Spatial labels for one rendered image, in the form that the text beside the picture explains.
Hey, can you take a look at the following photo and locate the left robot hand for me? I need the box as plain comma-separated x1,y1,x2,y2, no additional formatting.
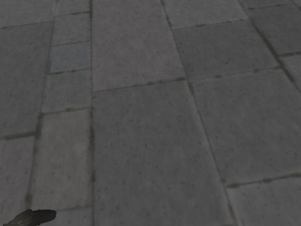
3,209,56,226

